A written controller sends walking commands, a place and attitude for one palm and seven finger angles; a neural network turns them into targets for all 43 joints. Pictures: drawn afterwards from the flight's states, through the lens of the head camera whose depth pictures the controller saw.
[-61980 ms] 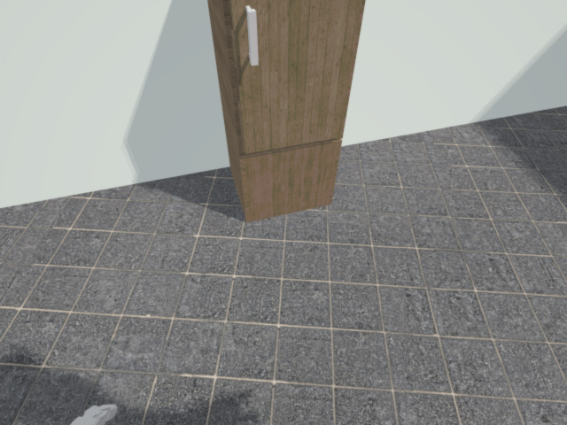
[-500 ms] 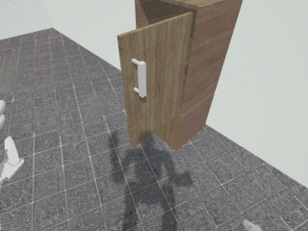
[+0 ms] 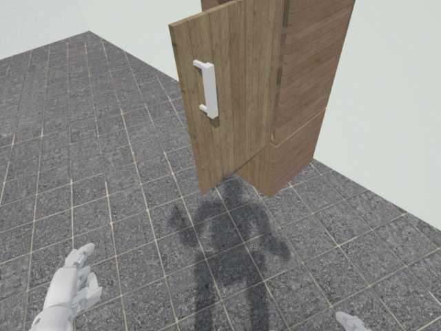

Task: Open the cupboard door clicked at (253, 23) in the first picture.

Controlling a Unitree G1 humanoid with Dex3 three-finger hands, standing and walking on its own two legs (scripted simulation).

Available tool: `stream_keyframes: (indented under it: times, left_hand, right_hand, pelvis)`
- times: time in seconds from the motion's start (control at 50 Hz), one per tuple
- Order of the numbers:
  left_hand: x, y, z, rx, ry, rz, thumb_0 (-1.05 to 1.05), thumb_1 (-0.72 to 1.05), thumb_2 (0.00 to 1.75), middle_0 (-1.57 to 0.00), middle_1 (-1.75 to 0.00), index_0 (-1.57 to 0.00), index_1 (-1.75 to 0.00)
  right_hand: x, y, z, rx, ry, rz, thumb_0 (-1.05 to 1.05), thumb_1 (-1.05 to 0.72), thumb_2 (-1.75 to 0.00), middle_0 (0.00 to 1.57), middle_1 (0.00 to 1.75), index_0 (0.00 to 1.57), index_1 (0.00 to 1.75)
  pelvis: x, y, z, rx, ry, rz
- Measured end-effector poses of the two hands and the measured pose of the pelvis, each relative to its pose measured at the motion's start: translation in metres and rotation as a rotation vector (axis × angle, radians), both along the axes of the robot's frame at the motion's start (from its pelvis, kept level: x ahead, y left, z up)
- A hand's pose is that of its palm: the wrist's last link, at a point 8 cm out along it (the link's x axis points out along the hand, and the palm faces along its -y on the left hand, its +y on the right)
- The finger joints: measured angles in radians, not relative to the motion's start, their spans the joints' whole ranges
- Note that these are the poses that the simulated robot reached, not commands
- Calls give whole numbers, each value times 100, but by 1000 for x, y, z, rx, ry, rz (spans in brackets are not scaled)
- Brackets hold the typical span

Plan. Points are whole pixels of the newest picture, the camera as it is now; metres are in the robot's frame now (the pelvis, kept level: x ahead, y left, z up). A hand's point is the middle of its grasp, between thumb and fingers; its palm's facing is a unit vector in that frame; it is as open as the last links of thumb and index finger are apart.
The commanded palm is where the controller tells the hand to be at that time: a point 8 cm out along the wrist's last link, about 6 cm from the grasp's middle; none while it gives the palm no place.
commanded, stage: let the arm hang, fingers relaxed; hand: left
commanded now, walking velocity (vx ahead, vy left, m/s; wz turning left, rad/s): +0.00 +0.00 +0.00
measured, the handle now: (205, 89) +0.65 +0.05 +0.11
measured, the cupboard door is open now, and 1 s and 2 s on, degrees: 91 91 91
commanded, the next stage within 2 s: look to check the result in 0.94 s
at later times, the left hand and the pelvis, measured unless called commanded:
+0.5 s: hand out of the picture -0.02 +0.17 -0.14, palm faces +0.08 -0.97 -0.24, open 7.3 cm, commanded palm none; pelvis -0.03 -0.03 +0.03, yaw +2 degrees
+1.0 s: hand out of the picture -0.03 +0.18 -0.14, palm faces +0.04 -0.97 -0.23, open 7.4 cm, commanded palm none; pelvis -0.04 -0.01 +0.03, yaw +0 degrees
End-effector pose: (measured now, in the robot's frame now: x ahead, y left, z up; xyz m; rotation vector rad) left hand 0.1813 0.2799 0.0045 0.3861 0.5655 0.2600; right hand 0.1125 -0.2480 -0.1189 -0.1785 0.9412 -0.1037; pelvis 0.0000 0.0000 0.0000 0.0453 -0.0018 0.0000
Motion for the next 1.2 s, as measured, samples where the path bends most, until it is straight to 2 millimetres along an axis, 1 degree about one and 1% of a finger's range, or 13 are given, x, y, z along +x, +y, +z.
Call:
stream_keyframes:
  times: [0.04, 0.06, 0.1, 0.12, 0.18, 0.24, 0.34, 0.42, 0.7, 0.82, 0.9, 1.04, 1.2]
  left_hand:
    - [-27, -27, -53, -94, 225, 5, 0, 91, 90, -19, -30, -19, -30]
    - [-43, -44, -74, -139, 319, 1, 1, 91, 90, -19, -30, -19, -30]
    - [-79, -77, -104, -220, 467, -7, 1, 91, 90, -19, -30, -19, -30]
    - [-95, -89, -112, -260, 507, 17, 0, 93, 90, -20, -30, -19, -30]
    - [-119, -90, -110, -274, 513, 99, -6, 101, 90, -21, -30, -21, -30]
    - [-144, -84, -105, -258, 579, 131, -6, 101, 90, -21, -30, -21, -30]
    - [-178, -72, -103, -236, 682, 177, -3, 96, 90, -21, -30, -20, -30]
    - [-196, -65, -109, -250, 716, 205, -1, 94, 90, -20, -30, -20, -30]
    - [-219, -70, -111, -285, 749, 175, 0, 91, 90, -20, -30, -20, -30]
    - [-225, -67, -112, -282, 771, 178, 0, 91, 90, -20, -30, -20, -30]
    - [-226, -63, -112, -276, 784, 179, 0, 91, 90, -20, -30, -20, -30]
    - [-216, -53, -110, -257, 781, 177, 0, 91, 90, -20, -30, -20, -30]
    - [-189, -41, -106, -229, 738, 161, 0, 91, 90, -20, -30, -20, -30]
  right_hand:
    - [-17, -3, -6, 0, 55, -4, 1, -91, -90, 21, 30, 20, 30]
    - [-26, -5, -8, 2, 86, -7, 1, -91, -90, 21, 30, 20, 30]
    - [-43, -10, -14, 10, 156, -19, 1, -91, -90, 21, 30, 20, 30]
    - [-51, -13, -15, 14, 195, -31, 1, -91, -90, 21, 30, 20, 30]
    - [-75, -18, -12, 11, 319, -28, 1, -91, -90, 20, 30, 20, 30]
    - [-91, -23, -4, 6, 389, -44, 1, -91, -90, 20, 30, 20, 30]
    - [-107, -24, 3, 4, 406, -84, 1, -91, -90, 20, 30, 20, 30]
    - [-120, -16, 2, -6, 412, -77, 0, -91, -90, 20, 30, 20, 30]
    - [-170, 15, -1, 44, 466, -80, 0, -91, -90, 20, 30, 20, 30]
    - [-194, 19, -1, 47, 522, -103, 0, -91, -90, 20, 30, 20, 30]
    - [-203, 16, 1, 37, 550, -117, 0, -91, -90, 20, 30, 20, 30]
    - [-198, 8, 3, 11, 550, -124, 0, -91, -90, 20, 30, 20, 30]
    - [-163, -4, 5, -17, 483, -105, 0, -91, -90, 20, 30, 20, 30]
  pelvis:
    - [-2, -7, 0, 23, -2, -2]
    - [-3, -10, 0, 29, -3, -3]
    - [-5, -19, 0, 29, -8, -9]
    - [-6, -22, 2, 20, -11, -4]
    - [-10, -32, 11, -6, -12, 29]
    - [-13, -35, 21, -16, -8, 29]
    - [-18, -35, 29, -31, -6, 29]
    - [-26, -31, 28, -52, -17, 38]
    - [-45, -17, 33, -33, -39, 12]
    - [-46, -14, 32, -32, -32, 8]
    - [-45, -13, 32, -32, -29, 6]
    - [-40, -11, 32, -34, -30, 6]
    - [-32, -9, 33, -36, -31, 7]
